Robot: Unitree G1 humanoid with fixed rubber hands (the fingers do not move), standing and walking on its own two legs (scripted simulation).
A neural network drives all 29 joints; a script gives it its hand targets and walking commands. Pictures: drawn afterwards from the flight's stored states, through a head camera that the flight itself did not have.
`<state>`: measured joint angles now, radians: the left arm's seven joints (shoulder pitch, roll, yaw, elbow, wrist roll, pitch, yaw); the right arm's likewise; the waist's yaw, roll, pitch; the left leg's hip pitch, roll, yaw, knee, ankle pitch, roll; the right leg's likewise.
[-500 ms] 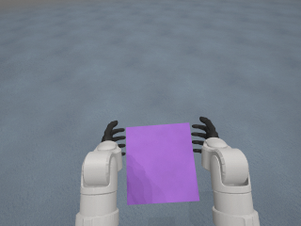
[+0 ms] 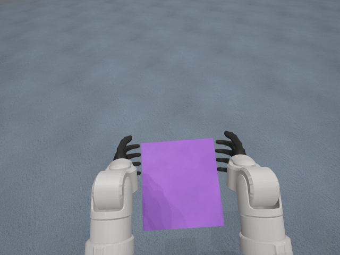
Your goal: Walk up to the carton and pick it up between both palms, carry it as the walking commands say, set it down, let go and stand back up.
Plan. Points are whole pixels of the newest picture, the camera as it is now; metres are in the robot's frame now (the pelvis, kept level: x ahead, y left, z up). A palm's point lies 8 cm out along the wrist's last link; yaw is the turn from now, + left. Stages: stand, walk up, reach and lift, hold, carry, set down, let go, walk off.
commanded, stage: carry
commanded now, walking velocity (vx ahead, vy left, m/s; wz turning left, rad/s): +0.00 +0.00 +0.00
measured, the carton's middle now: (180, 183) +0.32 +0.01 +0.00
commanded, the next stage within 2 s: none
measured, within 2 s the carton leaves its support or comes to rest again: neither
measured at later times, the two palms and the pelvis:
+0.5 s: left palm (133, 173) +0.28 +0.11 +0.10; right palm (247, 170) +0.29 -0.14 +0.11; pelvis -0.01 -0.01 +0.00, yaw -1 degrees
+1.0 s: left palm (138, 181) +0.26 +0.09 +0.10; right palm (257, 184) +0.26 -0.15 +0.10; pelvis -0.04 -0.02 +0.00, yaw -3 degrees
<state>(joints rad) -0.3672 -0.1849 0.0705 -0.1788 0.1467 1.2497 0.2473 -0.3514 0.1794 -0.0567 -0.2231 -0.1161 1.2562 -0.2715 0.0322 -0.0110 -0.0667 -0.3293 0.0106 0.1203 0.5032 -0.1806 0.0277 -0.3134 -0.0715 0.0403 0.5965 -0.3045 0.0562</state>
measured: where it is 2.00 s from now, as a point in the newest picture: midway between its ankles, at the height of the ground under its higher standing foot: outside the picture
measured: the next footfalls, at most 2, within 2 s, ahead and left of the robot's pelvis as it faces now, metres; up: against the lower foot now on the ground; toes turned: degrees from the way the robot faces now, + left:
none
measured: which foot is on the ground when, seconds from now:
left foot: down 0.00-1.00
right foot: down 0.00-1.00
